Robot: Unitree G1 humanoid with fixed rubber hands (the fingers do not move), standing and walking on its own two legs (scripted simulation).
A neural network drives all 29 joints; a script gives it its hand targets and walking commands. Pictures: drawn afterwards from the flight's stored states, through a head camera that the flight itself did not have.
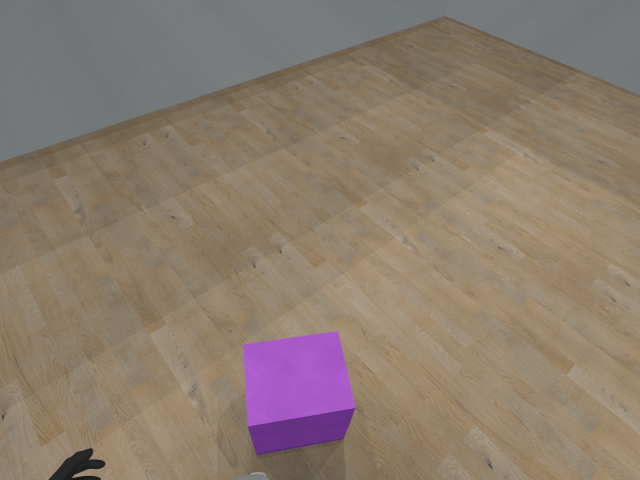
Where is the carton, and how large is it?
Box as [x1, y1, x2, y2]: [243, 331, 355, 454]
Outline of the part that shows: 337,331 243,344 247,422 257,454 343,438 355,407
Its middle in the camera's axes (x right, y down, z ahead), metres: -0.06 +0.42 +1.06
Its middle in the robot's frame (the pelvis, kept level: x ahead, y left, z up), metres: +0.44 +0.05 -0.61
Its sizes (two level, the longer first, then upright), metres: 0.252 0.201 0.287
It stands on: the floor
